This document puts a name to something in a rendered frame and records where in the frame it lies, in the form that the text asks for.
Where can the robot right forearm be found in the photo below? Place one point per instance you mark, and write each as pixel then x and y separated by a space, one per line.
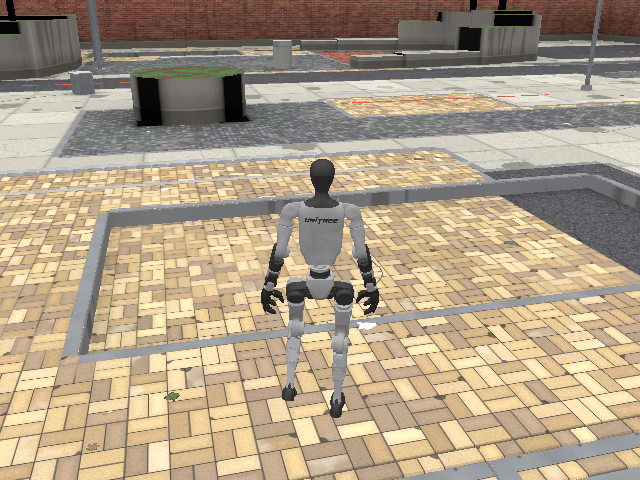
pixel 367 273

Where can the robot torso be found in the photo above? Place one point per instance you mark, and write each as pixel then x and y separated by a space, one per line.
pixel 320 240

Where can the robot left upper arm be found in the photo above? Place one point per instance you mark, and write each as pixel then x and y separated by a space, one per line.
pixel 289 212

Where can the robot left thigh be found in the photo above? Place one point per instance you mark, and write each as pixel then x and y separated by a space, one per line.
pixel 296 295

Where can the left robot hand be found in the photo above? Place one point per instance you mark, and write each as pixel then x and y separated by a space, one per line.
pixel 266 299

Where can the robot right upper arm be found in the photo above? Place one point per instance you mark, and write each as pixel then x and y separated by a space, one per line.
pixel 353 213

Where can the robot left forearm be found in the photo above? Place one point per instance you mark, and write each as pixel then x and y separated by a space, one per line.
pixel 273 271

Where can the right robot hand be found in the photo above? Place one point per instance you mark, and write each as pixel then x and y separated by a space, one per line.
pixel 373 300

